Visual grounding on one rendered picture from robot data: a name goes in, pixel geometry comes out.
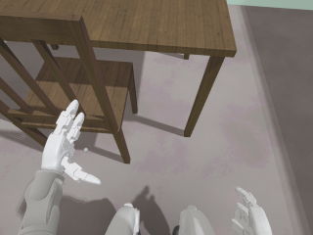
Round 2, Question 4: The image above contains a robot left forearm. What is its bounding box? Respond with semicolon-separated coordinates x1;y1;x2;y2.
18;169;65;235

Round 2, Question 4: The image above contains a right robot hand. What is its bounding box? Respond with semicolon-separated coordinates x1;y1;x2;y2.
232;186;273;235

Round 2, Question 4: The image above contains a robot thigh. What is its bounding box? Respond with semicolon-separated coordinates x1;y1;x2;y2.
105;207;140;235
179;209;216;235

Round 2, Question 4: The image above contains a left robot thigh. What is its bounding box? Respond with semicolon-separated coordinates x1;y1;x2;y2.
105;207;140;235

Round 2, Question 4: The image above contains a table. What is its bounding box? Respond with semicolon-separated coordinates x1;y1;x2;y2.
0;0;238;137

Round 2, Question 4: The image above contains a chair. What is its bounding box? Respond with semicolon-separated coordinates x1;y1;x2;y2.
0;9;138;165

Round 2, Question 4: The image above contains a left robot hand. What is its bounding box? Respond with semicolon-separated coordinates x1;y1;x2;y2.
41;99;102;186

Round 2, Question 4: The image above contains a right robot thigh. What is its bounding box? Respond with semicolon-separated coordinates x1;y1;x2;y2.
179;209;216;235

